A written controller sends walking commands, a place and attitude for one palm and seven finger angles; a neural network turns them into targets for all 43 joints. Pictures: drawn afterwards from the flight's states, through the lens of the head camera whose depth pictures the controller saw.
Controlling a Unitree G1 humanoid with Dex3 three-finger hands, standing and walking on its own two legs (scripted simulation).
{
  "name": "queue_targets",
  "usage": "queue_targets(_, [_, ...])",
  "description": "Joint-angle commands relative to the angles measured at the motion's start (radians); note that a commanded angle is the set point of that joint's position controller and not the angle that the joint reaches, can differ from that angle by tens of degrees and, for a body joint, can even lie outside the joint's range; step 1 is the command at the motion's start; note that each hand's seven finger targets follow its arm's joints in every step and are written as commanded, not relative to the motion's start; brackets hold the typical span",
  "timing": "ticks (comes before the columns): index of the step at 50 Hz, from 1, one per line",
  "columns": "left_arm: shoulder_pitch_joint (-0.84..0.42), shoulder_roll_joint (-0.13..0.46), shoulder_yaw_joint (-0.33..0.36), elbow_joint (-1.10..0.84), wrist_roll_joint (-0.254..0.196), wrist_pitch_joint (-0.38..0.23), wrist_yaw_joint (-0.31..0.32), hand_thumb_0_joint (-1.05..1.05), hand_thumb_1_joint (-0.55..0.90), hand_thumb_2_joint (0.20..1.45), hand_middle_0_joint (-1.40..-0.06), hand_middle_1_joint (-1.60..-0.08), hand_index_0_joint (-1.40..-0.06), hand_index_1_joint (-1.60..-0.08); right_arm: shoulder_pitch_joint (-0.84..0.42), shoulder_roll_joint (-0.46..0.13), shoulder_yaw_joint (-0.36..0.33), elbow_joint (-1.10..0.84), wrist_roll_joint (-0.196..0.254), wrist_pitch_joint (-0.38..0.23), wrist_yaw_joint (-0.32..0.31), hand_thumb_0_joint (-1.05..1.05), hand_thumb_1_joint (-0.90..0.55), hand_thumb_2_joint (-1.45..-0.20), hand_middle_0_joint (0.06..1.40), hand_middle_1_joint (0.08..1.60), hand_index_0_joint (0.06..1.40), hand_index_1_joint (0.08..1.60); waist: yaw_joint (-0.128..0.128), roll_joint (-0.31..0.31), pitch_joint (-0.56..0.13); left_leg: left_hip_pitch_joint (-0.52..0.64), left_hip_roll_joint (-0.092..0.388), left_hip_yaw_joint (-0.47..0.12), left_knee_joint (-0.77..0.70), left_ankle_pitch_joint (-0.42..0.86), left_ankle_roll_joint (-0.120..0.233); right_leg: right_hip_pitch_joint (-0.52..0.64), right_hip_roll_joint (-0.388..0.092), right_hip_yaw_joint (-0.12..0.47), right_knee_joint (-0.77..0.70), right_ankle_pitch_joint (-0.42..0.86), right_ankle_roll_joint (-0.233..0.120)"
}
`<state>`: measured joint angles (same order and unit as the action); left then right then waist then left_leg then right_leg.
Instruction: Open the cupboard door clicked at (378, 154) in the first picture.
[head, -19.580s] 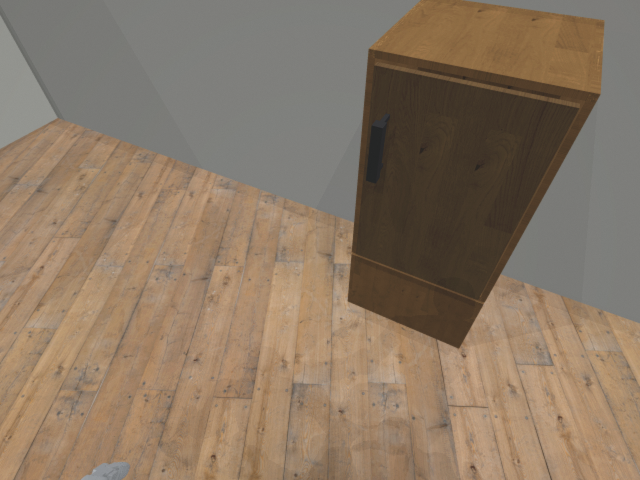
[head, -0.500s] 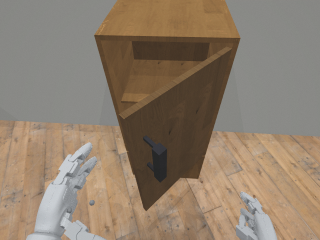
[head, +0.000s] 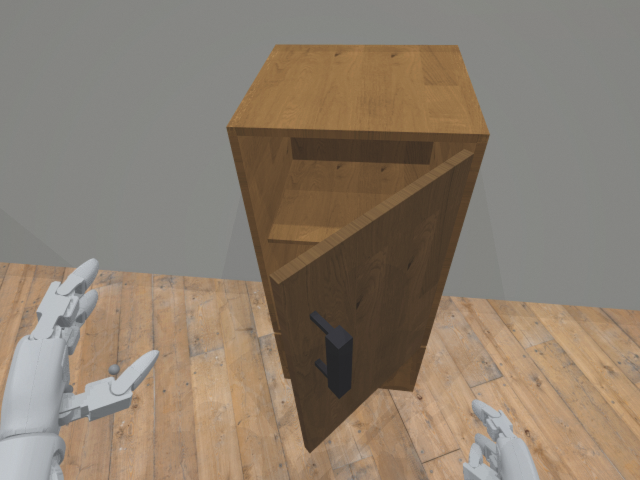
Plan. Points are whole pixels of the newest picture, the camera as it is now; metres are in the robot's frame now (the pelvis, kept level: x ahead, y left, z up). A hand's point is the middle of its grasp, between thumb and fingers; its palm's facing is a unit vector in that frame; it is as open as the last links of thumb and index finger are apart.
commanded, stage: draw the hand back to the body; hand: left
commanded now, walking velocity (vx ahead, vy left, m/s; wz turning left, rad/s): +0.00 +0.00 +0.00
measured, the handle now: (329, 354) +0.30 +0.03 -0.03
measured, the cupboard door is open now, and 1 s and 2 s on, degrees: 48 48 48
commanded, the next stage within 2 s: step back with the hand held close in 0.56 s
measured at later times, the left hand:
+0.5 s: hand (82, 351) +0.18 +0.24 +0.16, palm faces +0.43 -0.80 -0.41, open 7.5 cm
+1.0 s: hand (77, 363) +0.17 +0.24 +0.16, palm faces +0.33 -0.78 -0.53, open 7.4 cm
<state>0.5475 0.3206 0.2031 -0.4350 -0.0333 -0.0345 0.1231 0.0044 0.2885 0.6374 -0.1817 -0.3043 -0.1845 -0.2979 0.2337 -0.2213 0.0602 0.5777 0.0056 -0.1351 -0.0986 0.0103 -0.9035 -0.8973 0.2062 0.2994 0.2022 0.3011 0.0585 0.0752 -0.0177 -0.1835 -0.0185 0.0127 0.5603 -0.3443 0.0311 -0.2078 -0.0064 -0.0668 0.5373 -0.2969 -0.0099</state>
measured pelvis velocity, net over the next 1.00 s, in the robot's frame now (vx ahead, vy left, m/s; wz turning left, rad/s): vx -0.03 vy -0.01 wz -0.03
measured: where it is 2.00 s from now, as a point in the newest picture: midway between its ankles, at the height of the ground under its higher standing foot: outside the picture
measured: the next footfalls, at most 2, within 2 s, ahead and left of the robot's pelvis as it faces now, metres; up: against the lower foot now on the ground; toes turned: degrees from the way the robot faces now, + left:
right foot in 1.82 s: -0.22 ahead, -0.10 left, +0.00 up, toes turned +0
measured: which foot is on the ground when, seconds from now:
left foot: down 0.00-1.00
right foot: down 0.00-1.00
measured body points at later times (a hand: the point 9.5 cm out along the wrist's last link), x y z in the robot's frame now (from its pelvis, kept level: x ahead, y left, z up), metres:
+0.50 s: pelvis -0.01 -0.01 +0.01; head -0.03 -0.04 +0.46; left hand +0.15 +0.28 +0.19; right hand +0.18 -0.23 -0.08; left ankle -0.03 +0.10 -0.73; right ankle +0.00 -0.11 -0.73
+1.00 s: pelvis -0.03 -0.01 +0.01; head -0.02 -0.02 +0.46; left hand +0.15 +0.28 +0.19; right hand +0.13 -0.26 -0.08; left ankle -0.03 +0.10 -0.73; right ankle +0.00 -0.11 -0.73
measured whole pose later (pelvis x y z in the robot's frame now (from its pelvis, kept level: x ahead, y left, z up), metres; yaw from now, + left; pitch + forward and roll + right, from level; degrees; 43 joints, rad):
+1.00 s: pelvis -0.03 -0.01 +0.01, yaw -2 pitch +0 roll +0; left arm 0.56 0.40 0.38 -0.44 -0.04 -0.15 0.11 0.02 0.89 0.90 -0.21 -0.31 -0.21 -0.30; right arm 0.18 -0.26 -0.02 0.59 0.01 -0.04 -0.09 0.01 -0.91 -0.90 0.21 0.30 0.20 0.30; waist 0.00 0.05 0.03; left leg -0.22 0.00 0.04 0.45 -0.23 0.02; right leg -0.25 0.01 -0.04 0.41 -0.16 -0.02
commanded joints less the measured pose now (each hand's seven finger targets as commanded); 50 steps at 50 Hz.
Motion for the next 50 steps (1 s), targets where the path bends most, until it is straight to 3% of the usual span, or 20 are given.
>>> queue_targets(1, [-0.092,0.175,0.173,-0.201,-0.010,-0.079,0.017,0.000,0.620,0.780,-0.190,-0.300,-0.190,-0.300,-0.141,-0.105,-0.052,-0.144,-0.004,-0.051,-0.005,0.000,-0.900,-0.900,0.200,0.300,0.200,0.300,0.009,-0.037,-0.043,0.013,0.047,-0.035,-0.146,0.335,-0.022,0.101,-0.005,0.025,-0.116,0.230,-0.016])
queue_targets(6, [-0.150,0.209,0.237,-0.215,-0.017,-0.093,0.017,0.000,0.795,0.855,-0.196,-0.300,-0.196,-0.300,-0.151,-0.108,-0.057,-0.126,-0.005,-0.044,0.002,0.000,-0.900,-0.900,0.200,0.300,0.200,0.300,0.014,0.022,-0.049,0.047,0.046,-0.030,-0.174,0.363,-0.026,0.139,-0.005,0.033,-0.145,0.254,-0.020])
queue_targets(8, [-0.151,0.215,0.263,-0.183,-0.025,-0.092,0.017,0.000,0.865,0.885,-0.199,-0.300,-0.199,-0.300,-0.154,-0.107,-0.061,-0.119,-0.004,-0.036,0.004,0.000,-0.900,-0.900,0.200,0.300,0.200,0.300,0.015,-0.020,-0.032,0.053,0.048,-0.025,-0.182,0.366,-0.022,0.140,-0.002,0.036,-0.155,0.269,-0.017])
queue_targets(9, [-0.175,0.226,0.275,-0.200,-0.025,-0.098,0.017,0.000,0.900,0.900,-0.200,-0.300,-0.200,-0.300,-0.155,-0.109,-0.063,-0.117,-0.004,-0.035,0.006,0.000,-0.900,-0.900,0.200,0.300,0.200,0.300,0.014,0.000,-0.046,0.062,0.047,-0.024,-0.185,0.365,-0.023,0.147,-0.003,0.039,-0.160,0.268,-0.017])
queue_targets(12, [-0.133,0.157,0.213,-0.119,-0.029,-0.090,0.002,0.000,0.900,0.900,-0.200,-0.300,-0.200,-0.300,-0.159,-0.112,-0.068,-0.109,-0.001,-0.024,0.013,0.000,-0.900,-0.900,0.200,0.300,0.200,0.300,0.006,-0.031,0.008,0.060,0.051,-0.023,-0.197,0.346,-0.019,0.128,-0.002,0.036,-0.176,0.252,-0.013])
queue_targets(19, [-0.165,0.211,0.247,-0.189,-0.023,-0.104,0.006,0.000,0.900,0.900,-0.200,-0.300,-0.200,-0.300,-0.173,-0.110,-0.074,-0.115,-0.006,-0.022,0.012,0.000,-0.900,-0.900,0.200,0.300,0.200,0.300,0.018,-0.022,-0.055,0.082,0.042,-0.019,-0.203,0.330,-0.013,0.167,-0.002,0.047,-0.187,0.257,-0.015])
queue_targets(23, [-0.173,0.216,0.255,-0.190,-0.022,-0.110,0.010,0.000,0.900,0.900,-0.200,-0.300,-0.200,-0.300,-0.176,-0.104,-0.070,-0.104,-0.006,-0.031,0.009,0.000,-0.900,-0.900,0.200,0.300,0.200,0.300,0.016,0.015,-0.028,0.079,0.037,-0.016,-0.205,0.309,-0.015,0.157,-0.003,0.053,-0.202,0.245,-0.017])
queue_targets(33, [-0.167,0.194,0.236,-0.135,-0.026,-0.117,0.003,0.000,0.900,0.900,-0.200,-0.300,-0.200,-0.300,-0.185,-0.101,-0.076,-0.093,-0.005,-0.035,0.010,0.000,-0.900,-0.900,0.200,0.300,0.200,0.300,0.015,-0.033,0.015,0.082,0.038,-0.011,-0.218,0.243,-0.007,0.130,0.000,0.063,-0.239,0.174,-0.010])
queue_targets(34, [-0.254,0.226,0.252,-0.174,-0.025,-0.122,0.007,0.000,0.900,0.900,-0.200,-0.300,-0.200,-0.300,-0.192,-0.105,-0.077,-0.090,-0.003,-0.037,0.008,0.000,-0.900,-0.900,0.200,0.300,0.200,0.300,0.010,-0.016,-0.010,0.094,0.035,-0.008,-0.213,0.234,-0.005,0.130,-0.003,0.071,-0.245,0.164,-0.010])
queue_targets(35, [-0.304,0.330,0.366,-0.195,-0.017,-0.161,0.016,0.000,0.900,0.900,-0.200,-0.300,-0.200,-0.300,-0.159,-0.125,-0.078,-0.125,0.005,-0.020,0.007,0.000,-0.900,-0.900,0.200,0.300,0.200,0.300,-0.040,-0.067,0.068,0.019,0.046,-0.033,-0.178,0.155,0.009,0.014,-0.048,0.174,-0.307,0.165,-0.009])
queue_targets(36, [-0.286,0.321,0.361,-0.158,-0.011,-0.175,0.013,0.000,0.900,0.900,-0.200,-0.300,-0.200,-0.300,-0.154,-0.113,-0.078,-0.110,0.000,-0.007,0.007,0.000,-0.900,-0.900,0.200,0.300,0.200,0.300,-0.039,-0.072,0.067,0.011,0.039,-0.046,-0.159,0.131,0.009,0.005,-0.074,0.181,-0.323,0.144,-0.016])
queue_targets(37, [-0.166,0.254,0.316,-0.095,-0.012,-0.172,0.006,0.000,0.900,0.900,-0.200,-0.300,-0.200,-0.300,-0.161,-0.116,-0.085,-0.105,-0.005,0.003,0.009,0.000,-0.900,-0.900,0.200,0.300,0.200,0.300,-0.044,-0.092,0.051,0.028,0.041,-0.040,-0.138,0.157,0.009,-0.016,-0.082,0.185,-0.325,0.155,-0.018])
queue_targets(39, [-0.096,0.216,0.275,-0.128,-0.010,-0.177,-0.001,0.000,0.900,0.900,-0.200,-0.300,-0.200,-0.300,-0.160,-0.128,-0.091,-0.117,-0.009,0.016,0.016,0.000,-0.900,-0.900,0.200,0.300,0.200,0.300,-0.046,-0.049,-0.019,0.040,0.046,-0.027,-0.137,0.202,0.004,0.002,-0.088,0.166,-0.296,0.206,-0.017])
queue_targets(41, [-0.066,0.225,0.282,-0.165,-0.012,-0.184,0.005,0.000,0.900,0.900,-0.200,-0.300,-0.200,-0.300,-0.162,-0.135,-0.095,-0.124,-0.009,0.022,0.012,0.000,-0.900,-0.900,0.200,0.300,0.200,0.300,-0.045,-0.010,-0.073,0.025,0.059,-0.035,-0.160,0.266,-0.001,0.055,-0.083,0.132,-0.240,0.291,-0.015])
queue_targets(44, [-0.024,0.255,0.315,-0.199,-0.013,-0.183,0.015,0.000,0.900,0.900,-0.200,-0.300,-0.200,-0.300,-0.159,-0.135,-0.104,-0.143,-0.005,0.038,0.007,0.000,-0.900,-0.900,0.200,0.300,0.200,0.300,-0.043,-0.039,-0.138,0.013,0.074,-0.038,-0.164,0.364,-0.004,0.094,-0.066,0.116,-0.173,0.404,-0.005])
queue_targets(46, [-0.024,0.288,0.350,-0.214,-0.014,-0.184,0.023,0.000,0.900,0.900,-0.200,-0.300,-0.200,-0.300,-0.164,-0.135,-0.111,-0.151,-0.003,0.048,0.002,0.000,-0.900,-0.900,0.200,0.300,0.200,0.300,-0.041,-0.050,-0.152,-0.014,0.076,-0.042,-0.159,0.389,-0.008,0.111,-0.068,0.109,-0.147,0.438,-0.005])
queue_targets(50, [0.003,0.279,0.347,-0.225,-0.014,-0.185,0.030,0.000,0.900,0.900,-0.200,-0.300,-0.200,-0.300,-0.157,-0.131,-0.118,-0.165,0.004,0.058,0.000,0.000,-0.900,-0.900,0.200,0.300,0.200,0.300,-0.047,-0.064,-0.145,-0.052,0.080,-0.043,-0.141,0.354,-0.007,0.085,-0.072,0.131,-0.126,0.433,-0.006])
